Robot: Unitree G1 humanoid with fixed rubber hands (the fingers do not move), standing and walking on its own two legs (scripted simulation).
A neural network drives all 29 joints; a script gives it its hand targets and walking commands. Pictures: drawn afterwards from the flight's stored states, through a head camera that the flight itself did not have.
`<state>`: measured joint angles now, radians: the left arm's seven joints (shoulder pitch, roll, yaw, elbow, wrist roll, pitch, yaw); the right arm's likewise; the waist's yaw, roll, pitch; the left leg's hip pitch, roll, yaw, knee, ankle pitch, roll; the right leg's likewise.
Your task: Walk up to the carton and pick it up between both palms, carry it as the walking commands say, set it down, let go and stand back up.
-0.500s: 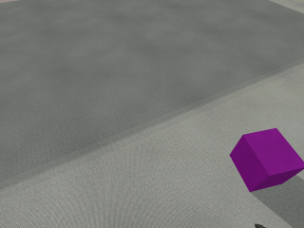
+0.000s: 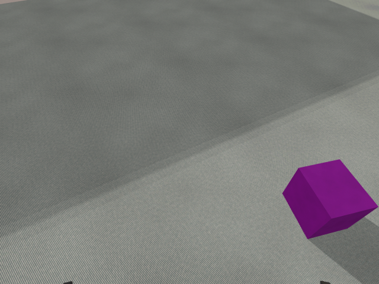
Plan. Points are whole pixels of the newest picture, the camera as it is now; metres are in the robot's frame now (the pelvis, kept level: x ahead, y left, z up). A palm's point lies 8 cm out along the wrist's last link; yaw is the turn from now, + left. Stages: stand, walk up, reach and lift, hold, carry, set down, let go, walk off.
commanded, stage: stand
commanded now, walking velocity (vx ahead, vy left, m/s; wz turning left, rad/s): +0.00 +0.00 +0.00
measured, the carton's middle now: (323, 199) +0.60 -0.70 -0.65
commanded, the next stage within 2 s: walk up in 0.64 s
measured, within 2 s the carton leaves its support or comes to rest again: neither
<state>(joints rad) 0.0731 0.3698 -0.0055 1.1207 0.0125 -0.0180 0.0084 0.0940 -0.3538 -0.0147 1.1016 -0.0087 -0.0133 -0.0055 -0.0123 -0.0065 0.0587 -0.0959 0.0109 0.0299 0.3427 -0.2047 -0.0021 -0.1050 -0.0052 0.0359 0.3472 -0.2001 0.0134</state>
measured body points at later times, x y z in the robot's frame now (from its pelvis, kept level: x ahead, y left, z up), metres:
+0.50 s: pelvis +0.00 +0.00 +0.00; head +0.02 -0.01 +0.45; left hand +0.10 +0.30 -0.13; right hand +0.10 -0.31 -0.13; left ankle -0.01 +0.12 -0.75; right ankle -0.01 -0.13 -0.75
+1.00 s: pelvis +0.00 -0.02 -0.01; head +0.04 -0.03 +0.43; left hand +0.15 +0.28 -0.13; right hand +0.08 -0.37 -0.11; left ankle -0.01 +0.12 -0.75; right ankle +0.01 -0.15 -0.73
